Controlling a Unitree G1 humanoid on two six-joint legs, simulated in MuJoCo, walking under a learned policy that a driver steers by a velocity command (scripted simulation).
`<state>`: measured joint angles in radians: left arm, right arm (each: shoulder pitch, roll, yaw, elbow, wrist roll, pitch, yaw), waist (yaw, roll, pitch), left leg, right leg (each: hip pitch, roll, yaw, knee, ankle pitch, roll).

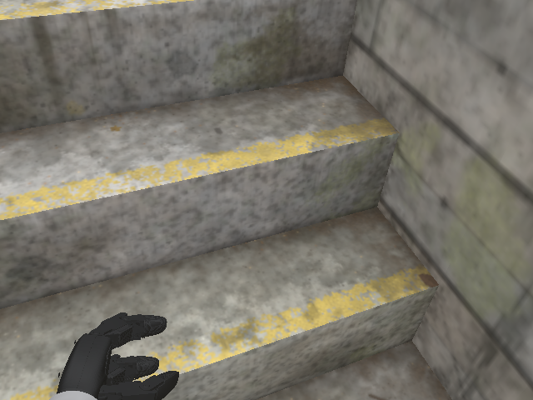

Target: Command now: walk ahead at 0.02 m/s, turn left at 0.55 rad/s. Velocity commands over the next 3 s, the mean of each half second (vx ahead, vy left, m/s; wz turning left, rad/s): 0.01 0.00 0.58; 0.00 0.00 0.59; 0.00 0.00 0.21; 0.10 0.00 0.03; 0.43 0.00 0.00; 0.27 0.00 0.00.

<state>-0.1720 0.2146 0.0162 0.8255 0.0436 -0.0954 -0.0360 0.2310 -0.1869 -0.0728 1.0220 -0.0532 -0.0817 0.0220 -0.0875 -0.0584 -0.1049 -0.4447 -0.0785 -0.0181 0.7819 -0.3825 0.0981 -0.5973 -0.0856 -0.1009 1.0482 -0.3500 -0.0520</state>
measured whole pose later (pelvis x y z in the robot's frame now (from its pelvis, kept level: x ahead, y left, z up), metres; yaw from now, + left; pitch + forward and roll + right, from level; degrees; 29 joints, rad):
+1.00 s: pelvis +0.09 +0.01 +0.03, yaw +36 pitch +8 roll +0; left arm 0.09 0.26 0.04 0.64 0.03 -0.07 -0.01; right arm 0.27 -0.26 -0.07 0.75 -0.03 -0.02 0.04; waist -0.05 0.01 -0.12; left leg -0.40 -0.06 -0.06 0.54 -0.27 0.07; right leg -0.80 0.05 0.02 1.89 -0.53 0.01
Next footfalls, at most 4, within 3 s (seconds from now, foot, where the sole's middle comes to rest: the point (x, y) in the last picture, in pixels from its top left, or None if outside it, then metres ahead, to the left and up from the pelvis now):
0.24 right None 0.14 -0.12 -0.74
0.80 left None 0.06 0.11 -0.74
1.42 right None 0.28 -0.21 -0.53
1.78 left None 0.12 -0.12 -0.74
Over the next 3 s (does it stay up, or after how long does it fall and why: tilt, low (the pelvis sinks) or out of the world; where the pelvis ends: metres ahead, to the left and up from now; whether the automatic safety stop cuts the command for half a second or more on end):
stays up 0.33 -0.15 0.22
